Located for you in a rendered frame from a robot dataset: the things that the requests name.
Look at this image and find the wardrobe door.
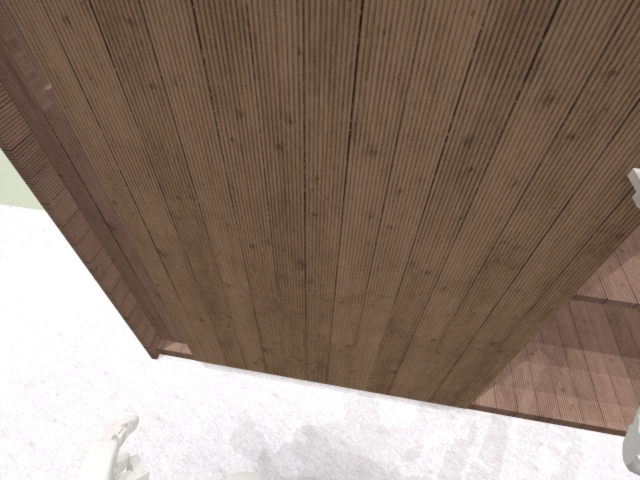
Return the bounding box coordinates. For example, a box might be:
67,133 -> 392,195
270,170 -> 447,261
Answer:
0,0 -> 186,344
7,0 -> 640,409

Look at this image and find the left robot hand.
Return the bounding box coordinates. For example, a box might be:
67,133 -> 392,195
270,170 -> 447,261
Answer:
74,415 -> 150,480

